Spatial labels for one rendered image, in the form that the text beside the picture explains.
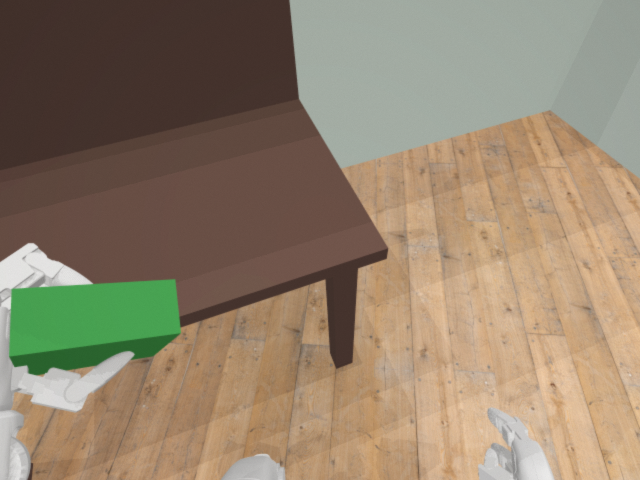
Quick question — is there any robot right hand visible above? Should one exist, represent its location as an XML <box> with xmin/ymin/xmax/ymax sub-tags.
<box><xmin>478</xmin><ymin>407</ymin><xmax>555</xmax><ymax>480</ymax></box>

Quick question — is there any sponge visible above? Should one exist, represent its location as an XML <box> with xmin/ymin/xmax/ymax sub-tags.
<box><xmin>9</xmin><ymin>279</ymin><xmax>181</xmax><ymax>375</ymax></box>

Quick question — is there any table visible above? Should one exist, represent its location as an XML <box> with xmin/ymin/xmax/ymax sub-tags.
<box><xmin>0</xmin><ymin>0</ymin><xmax>388</xmax><ymax>480</ymax></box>

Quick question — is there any robot left thigh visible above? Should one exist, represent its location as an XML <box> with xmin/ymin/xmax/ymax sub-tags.
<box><xmin>221</xmin><ymin>456</ymin><xmax>285</xmax><ymax>480</ymax></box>

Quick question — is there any robot left hand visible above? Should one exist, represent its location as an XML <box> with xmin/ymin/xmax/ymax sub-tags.
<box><xmin>0</xmin><ymin>243</ymin><xmax>135</xmax><ymax>413</ymax></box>

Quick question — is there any robot left forearm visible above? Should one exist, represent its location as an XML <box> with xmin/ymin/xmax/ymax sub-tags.
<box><xmin>0</xmin><ymin>410</ymin><xmax>31</xmax><ymax>480</ymax></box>

